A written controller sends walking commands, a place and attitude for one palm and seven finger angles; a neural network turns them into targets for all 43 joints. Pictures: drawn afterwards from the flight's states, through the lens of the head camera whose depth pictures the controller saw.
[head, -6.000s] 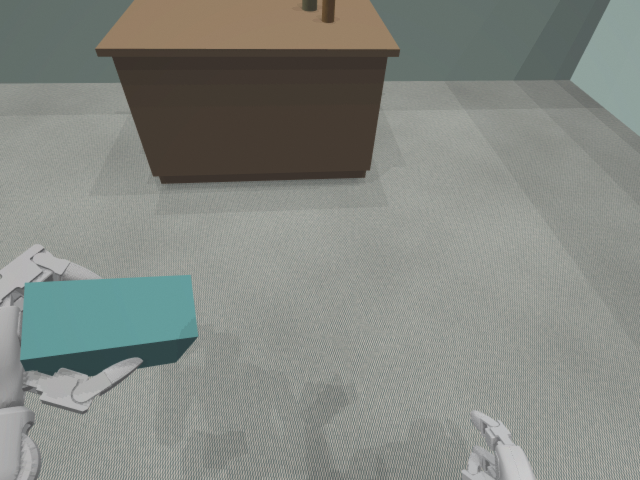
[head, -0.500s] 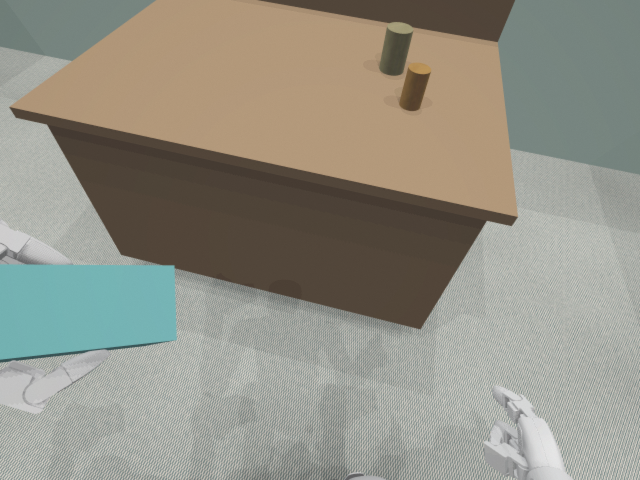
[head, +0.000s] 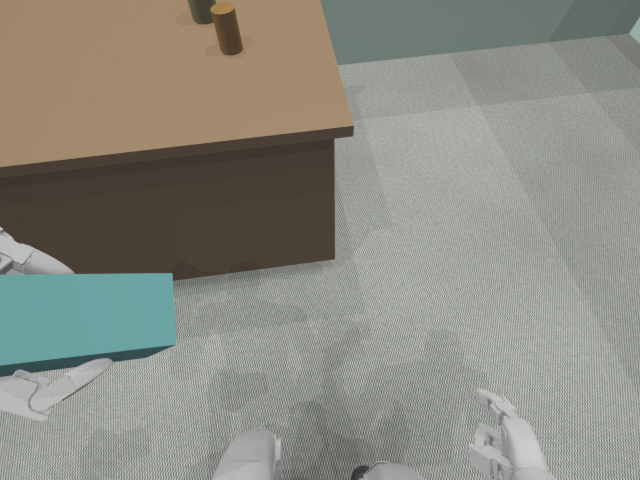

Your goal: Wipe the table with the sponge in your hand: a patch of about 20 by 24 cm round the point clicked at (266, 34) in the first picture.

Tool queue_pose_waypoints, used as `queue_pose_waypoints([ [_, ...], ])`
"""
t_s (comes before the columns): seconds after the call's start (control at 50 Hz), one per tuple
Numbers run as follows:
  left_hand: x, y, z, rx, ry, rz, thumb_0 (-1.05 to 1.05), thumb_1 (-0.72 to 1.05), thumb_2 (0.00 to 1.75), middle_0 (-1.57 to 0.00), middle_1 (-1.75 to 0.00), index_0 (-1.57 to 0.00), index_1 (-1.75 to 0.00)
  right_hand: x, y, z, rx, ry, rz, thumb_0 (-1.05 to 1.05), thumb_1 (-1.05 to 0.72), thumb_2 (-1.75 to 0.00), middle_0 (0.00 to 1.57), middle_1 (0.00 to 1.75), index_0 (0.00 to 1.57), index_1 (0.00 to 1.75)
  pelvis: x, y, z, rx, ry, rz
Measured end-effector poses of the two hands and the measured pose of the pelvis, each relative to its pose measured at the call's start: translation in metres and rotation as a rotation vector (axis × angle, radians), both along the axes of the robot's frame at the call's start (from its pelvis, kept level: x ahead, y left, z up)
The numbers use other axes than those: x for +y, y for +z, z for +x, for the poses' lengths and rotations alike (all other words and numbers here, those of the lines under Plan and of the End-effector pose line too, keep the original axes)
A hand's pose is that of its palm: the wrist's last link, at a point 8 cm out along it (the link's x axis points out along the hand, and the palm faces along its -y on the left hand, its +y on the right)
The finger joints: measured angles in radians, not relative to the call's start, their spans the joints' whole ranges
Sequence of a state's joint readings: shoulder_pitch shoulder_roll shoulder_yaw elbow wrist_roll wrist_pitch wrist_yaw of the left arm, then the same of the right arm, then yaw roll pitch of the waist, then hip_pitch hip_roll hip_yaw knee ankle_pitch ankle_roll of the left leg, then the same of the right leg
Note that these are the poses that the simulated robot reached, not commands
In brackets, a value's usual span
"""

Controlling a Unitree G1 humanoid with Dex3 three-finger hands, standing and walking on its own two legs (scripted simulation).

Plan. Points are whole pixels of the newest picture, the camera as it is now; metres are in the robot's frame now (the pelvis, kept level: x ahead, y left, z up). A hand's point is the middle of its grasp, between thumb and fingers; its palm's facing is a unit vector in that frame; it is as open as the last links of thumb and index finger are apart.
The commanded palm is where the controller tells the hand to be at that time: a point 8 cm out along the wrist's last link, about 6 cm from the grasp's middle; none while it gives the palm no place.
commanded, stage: turn to face it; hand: left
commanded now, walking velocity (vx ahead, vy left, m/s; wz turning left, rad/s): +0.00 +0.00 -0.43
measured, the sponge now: (107, 322) +0.24 +0.19 +0.15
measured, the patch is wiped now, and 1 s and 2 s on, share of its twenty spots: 0.00 0.00 0.00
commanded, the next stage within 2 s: take the last steps up to it in 0.46 s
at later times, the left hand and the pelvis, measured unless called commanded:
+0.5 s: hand (42, 375) +0.19 +0.21 +0.18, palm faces +0.28 -0.87 -0.40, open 10.2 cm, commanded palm +0.15 +0.24 +0.18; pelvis -0.06 +0.00 +0.00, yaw -11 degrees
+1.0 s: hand (69, 411) +0.16 +0.18 +0.18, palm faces +0.23 -0.86 -0.45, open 10.2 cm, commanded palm +0.13 +0.23 +0.18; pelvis -0.09 -0.01 +0.00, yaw -12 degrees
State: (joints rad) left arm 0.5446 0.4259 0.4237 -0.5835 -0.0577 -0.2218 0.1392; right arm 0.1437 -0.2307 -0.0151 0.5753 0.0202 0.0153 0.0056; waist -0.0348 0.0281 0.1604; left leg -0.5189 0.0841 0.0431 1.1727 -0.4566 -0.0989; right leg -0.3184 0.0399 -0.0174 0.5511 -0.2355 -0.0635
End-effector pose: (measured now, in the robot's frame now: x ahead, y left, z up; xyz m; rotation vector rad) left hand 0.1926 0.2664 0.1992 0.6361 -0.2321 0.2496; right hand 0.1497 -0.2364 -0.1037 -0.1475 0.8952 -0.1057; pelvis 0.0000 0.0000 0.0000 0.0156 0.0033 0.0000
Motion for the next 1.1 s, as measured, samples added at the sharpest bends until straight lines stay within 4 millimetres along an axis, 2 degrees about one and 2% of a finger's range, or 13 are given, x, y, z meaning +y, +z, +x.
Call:
queue_pose_waypoints([
  [0.1, -0.012, 0.004, -0.004, -0.009, -0.034, -0.01, 0.0, -0.5, 0.99, -0.75, -1.35, -0.73, -1.35, -0.04, 0.018, -0.023, -0.008, -0.089, -0.078, 0.01, -0.91, -0.9, 0.2, 0.3, 0.19, 0.3, -0.009, 0.005, -0.009, 0.002, -0.045, 0.009],
  [0.2, -0.018, 0.003, -0.013, -0.068, -0.06, -0.074, 0.0, -0.5, 0.99, -0.75, -1.35, -0.73, -1.35, -0.053, 0.034, -0.037, -0.057, -0.122, -0.122, 0.01, -0.91, -0.9, 0.2, 0.3, 0.19, 0.3, -0.011, 0.005, -0.02, 0.007, -0.087, 0.011],
  [0.32, -0.014, -0.005, -0.025, -0.138, -0.095, -0.149, 0.0, -0.5, 0.99, -0.75, -1.35, -0.73, -1.35, -0.039, 0.045, -0.05, -0.124, -0.111, -0.145, 0.01, -0.91, -0.9, 0.2, 0.3, 0.19, 0.3, -0.002, -0.001, -0.037, 0.018, -0.11, -0.01],
  [0.44, -0.009, -0.003, -0.037, -0.143, -0.096, -0.13, 0.0, -0.5, 0.99, -0.75, -1.35, -0.73, -1.35, -0.006, 0.044, -0.07, -0.177, -0.114, -0.064, 0.01, -0.91, -0.9, 0.2, 0.3, 0.19, 0.3, -0.001, 0.002, -0.054, -0.015, -0.164, -0.017],
  [0.5, -0.017, -0.004, -0.04, -0.128, -0.093, -0.14, 0.0, -0.5, 0.99, -0.75, -1.35, -0.73, -1.35, 0.006, 0.035, -0.083, -0.182, -0.115, -0.001, 0.01, -0.91, -0.9, 0.2, 0.3, 0.2, 0.3, -0.004, 0.003, -0.06, -0.021, -0.194, -0.035],
  [0.56, -0.034, -0.008, -0.039, -0.113, -0.11, -0.137, 0.0, -0.5, 0.99, -0.75, -1.35, -0.73, -1.35, 0.007, 0.022, -0.099, -0.176, -0.122, 0.045, 0.01, -0.9, -0.9, 0.2, 0.3, 0.2, 0.3, -0.013, -0.001, -0.07, -0.025, -0.22, -0.038],
  [0.64, -0.066, -0.016, -0.034, -0.1, -0.163, -0.124, 0.0, -0.5, 0.99, -0.75, -1.35, -0.73, -1.35, -0.009, 0.001, -0.125, -0.139, -0.148, 0.062, 0.01, -0.9, -0.9, 0.21, 0.3, 0.2, 0.3, -0.026, -0.01, -0.087, -0.032, -0.227, -0.049],
  [0.72, -0.089, -0.014, -0.036, -0.063, -0.235, -0.13, 0.0, -0.5, 0.99, -0.75, -1.35, -0.73, -1.35, -0.038, 0.0, -0.159, -0.053, -0.221, 0.01, 0.01, -0.9, -0.9, 0.21, 0.3, 0.2, 0.3, -0.03, -0.003, -0.097, -0.018, -0.235, -0.02],
  [0.78, -0.09, -0.007, -0.042, -0.035, -0.265, -0.081, 0.0, -0.5, 0.99, -0.75, -1.35, -0.73, -1.35, -0.058, 0.01, -0.181, -0.012, -0.286, -0.043, 0.01, -0.9, -0.9, 0.2, 0.3, 0.2, 0.3, -0.03, 0.003, -0.099, 0.002, -0.24, -0.002],
  [0.86, -0.076, 0.002, -0.05, -0.045, -0.253, -0.027, 0.0, -0.5, 0.99, -0.74, -1.35, -0.73, -1.35, -0.077, 0.022, -0.2, 0.016, -0.321, -0.121, 0.01, -0.91, -0.9, 0.2, 0.3, 0.2, 0.3, -0.029, 0.008, -0.098, 0.015, -0.229, 0.008],
  [0.96, -0.05, -0.001, -0.059, -0.112, -0.195, -0.065, 0.0, -0.5, 0.99, -0.74, -1.35, -0.73, -1.35, -0.08, 0.027, -0.197, -0.008, -0.31, -0.197, 0.01, -0.91, -0.9, 0.2, 0.3, 0.19, 0.3, -0.016, 0.0, -0.092, -0.003, -0.209, -0.004],
  [1.04, -0.037, -0.009, -0.059, -0.123, -0.139, -0.098, 0.0, -0.5, 0.99, -0.74, -1.35, -0.73, -1.35, -0.063, 0.025, -0.178, -0.068, -0.3, -0.156, 0.01, -0.91, -0.9, 0.2, 0.3, 0.19, 0.3, -0.014, -0.001, -0.084, -0.021, -0.206, -0.007],
  [1.1, -0.036, -0.012, -0.055, -0.115, -0.104, -0.122, 0.0, -0.5, 0.99, -0.74, -1.35, -0.73, -1.35, -0.045, 0.019, -0.156, -0.109, -0.263, -0.091, 0.01, -0.91, -0.9, 0.2, 0.3, 0.19, 0.3, -0.016, 0.0, -0.078, -0.024, -0.197, -0.015],
])
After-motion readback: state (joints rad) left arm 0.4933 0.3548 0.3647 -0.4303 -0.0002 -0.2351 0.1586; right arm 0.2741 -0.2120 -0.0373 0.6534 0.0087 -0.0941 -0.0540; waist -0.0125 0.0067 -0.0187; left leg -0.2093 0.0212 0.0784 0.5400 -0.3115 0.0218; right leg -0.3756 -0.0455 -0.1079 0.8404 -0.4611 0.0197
